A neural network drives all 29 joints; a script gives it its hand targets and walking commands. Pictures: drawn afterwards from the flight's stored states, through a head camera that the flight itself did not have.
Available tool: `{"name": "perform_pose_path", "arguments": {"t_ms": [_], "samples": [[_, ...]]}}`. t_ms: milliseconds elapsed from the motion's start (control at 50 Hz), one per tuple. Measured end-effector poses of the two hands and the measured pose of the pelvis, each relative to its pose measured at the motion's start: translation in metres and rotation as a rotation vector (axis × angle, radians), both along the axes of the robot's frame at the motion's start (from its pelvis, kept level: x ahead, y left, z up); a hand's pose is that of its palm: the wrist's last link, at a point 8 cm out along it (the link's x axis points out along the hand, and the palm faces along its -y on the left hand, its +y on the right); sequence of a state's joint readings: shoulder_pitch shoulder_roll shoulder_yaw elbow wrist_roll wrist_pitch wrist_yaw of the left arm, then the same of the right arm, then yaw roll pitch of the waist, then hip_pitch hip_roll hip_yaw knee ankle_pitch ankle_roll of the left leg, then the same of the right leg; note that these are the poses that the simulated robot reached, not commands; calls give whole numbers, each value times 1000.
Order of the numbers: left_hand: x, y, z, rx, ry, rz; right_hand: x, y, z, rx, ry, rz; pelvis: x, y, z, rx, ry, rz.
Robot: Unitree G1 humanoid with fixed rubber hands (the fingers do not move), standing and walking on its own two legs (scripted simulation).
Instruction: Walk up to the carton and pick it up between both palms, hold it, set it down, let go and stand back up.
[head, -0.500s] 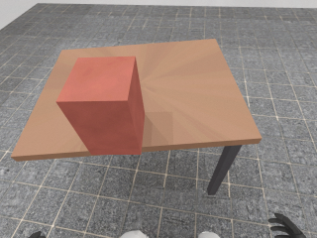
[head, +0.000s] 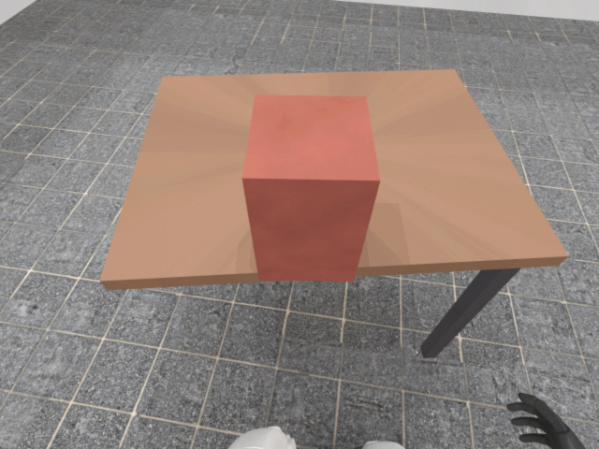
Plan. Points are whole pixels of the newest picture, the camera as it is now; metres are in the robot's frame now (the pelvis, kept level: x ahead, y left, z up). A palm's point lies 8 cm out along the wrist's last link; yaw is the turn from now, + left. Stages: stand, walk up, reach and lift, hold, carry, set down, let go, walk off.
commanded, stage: walk up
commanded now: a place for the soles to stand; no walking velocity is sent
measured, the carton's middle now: (308, 195) +0.47 +0.00 +0.04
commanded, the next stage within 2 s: reach and lift in 1.88 s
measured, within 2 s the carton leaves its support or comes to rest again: neither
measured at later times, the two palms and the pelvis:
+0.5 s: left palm out of the picture +0.11 +0.41 -0.10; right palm out of the picture +0.12 -0.23 -0.05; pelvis +0.02 +0.08 +0.01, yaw +2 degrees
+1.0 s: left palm out of the picture +0.14 +0.33 -0.07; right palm (538, 448) +0.14 -0.29 -0.09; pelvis +0.03 +0.01 +0.00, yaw +2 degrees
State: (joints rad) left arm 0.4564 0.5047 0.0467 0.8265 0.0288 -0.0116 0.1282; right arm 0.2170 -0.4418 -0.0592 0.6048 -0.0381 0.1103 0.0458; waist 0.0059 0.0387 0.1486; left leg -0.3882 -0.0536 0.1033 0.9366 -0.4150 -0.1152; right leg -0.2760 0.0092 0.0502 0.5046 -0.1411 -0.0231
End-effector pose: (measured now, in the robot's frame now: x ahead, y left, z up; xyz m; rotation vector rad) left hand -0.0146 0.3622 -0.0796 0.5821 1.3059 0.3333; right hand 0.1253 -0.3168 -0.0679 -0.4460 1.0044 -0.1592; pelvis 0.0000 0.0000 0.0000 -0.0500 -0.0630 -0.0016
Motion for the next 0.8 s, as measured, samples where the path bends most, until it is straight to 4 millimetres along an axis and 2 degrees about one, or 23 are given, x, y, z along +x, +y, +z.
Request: {"name": "perform_pose_path", "arguments": {"t_ms": [20, 60, 160, 220, 300, 400, 520, 620, 680, 800], "samples": [[-6, 6, -5, 7, 13, 15, 2, 7, -4, 2, -10, 4, -1, 6, -4, -9, -15, 1], [0, 17, -13, 1, -25, 15, 0, 22, -10, 3, -9, 7, -2, 20, -11, -18, -29, 11], [64, 45, -32, -74, -237, -50, -14, 64, -25, -13, 16, 27, -9, 62, -28, -20, -42, 43], [90, 51, -32, -122, -279, -77, -17, 87, -16, 2, -24, -2, -6, 75, -23, -16, -53, 30], [107, 55, -27, -175, -283, -78, -7, 96, 7, -38, -56, -5, 2, 85, -8, -22, -30, 33], [112, 54, -24, -204, -230, -69, 1, 94, 21, -78, -47, -16, 14, 86, 4, -21, -2, 33], [129, 43, -17, -199, -217, -66, -1, 78, 16, -80, -13, -38, 27, 72, 7, 0, 2, 33], [149, 19, -10, -173, -235, -73, 5, 56, -1, -46, 8, -41, 35, 49, 2, 35, 11, 33], [154, 2, -7, -155, -236, -71, 12, 43, -14, -3, 7, -43, 41, 31, -1, 54, 5, 35], [159, -25, 3, -156, -264, -65, 14, 27, -18, 35, -7, -46, 40, 13, 2, 78, 2, 37]]}}
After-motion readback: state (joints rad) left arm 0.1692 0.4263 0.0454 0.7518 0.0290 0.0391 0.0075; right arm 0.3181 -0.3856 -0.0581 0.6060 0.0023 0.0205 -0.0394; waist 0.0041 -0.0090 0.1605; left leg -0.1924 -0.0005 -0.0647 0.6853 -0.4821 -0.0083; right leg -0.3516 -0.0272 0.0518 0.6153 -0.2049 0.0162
